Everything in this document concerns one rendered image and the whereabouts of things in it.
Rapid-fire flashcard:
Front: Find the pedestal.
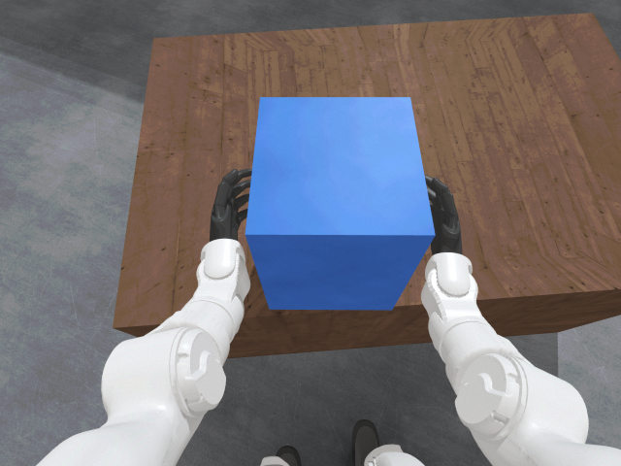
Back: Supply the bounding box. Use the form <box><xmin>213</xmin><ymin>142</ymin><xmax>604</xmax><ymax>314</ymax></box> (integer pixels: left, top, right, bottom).
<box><xmin>113</xmin><ymin>13</ymin><xmax>621</xmax><ymax>358</ymax></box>

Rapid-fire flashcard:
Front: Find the right robot shin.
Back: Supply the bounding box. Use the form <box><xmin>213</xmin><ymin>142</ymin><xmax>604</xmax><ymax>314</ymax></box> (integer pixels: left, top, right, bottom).
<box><xmin>364</xmin><ymin>445</ymin><xmax>403</xmax><ymax>466</ymax></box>

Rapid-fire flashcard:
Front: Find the left robot forearm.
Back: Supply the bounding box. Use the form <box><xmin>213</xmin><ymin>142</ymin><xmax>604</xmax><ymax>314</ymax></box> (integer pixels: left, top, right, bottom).
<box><xmin>101</xmin><ymin>239</ymin><xmax>250</xmax><ymax>410</ymax></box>

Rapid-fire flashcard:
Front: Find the left robot upper arm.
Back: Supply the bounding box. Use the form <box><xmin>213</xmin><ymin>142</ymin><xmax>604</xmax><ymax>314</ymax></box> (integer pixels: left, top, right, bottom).
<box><xmin>36</xmin><ymin>326</ymin><xmax>226</xmax><ymax>466</ymax></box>

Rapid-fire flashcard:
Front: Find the robot right hand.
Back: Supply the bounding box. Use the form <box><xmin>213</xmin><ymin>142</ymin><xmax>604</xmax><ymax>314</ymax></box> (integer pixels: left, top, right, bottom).
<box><xmin>425</xmin><ymin>175</ymin><xmax>463</xmax><ymax>255</ymax></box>

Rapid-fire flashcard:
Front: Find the robot left hand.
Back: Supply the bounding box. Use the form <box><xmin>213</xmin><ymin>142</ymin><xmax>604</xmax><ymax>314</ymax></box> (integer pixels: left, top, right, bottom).
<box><xmin>210</xmin><ymin>169</ymin><xmax>252</xmax><ymax>242</ymax></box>

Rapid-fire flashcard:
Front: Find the right robot upper arm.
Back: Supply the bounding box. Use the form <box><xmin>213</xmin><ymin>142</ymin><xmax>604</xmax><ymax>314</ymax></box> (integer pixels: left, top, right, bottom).
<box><xmin>455</xmin><ymin>352</ymin><xmax>621</xmax><ymax>466</ymax></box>

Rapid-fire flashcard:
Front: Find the right robot forearm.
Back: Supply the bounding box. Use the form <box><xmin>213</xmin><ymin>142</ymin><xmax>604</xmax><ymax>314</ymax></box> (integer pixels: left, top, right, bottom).
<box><xmin>421</xmin><ymin>252</ymin><xmax>534</xmax><ymax>396</ymax></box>

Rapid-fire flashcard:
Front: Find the robot left foot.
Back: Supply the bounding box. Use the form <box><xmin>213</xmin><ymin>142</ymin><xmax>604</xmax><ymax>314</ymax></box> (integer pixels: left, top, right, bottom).
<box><xmin>276</xmin><ymin>446</ymin><xmax>302</xmax><ymax>466</ymax></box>

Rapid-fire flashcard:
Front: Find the carton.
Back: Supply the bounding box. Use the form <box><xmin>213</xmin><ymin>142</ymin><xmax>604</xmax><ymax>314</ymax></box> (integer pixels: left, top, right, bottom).
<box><xmin>245</xmin><ymin>97</ymin><xmax>436</xmax><ymax>311</ymax></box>

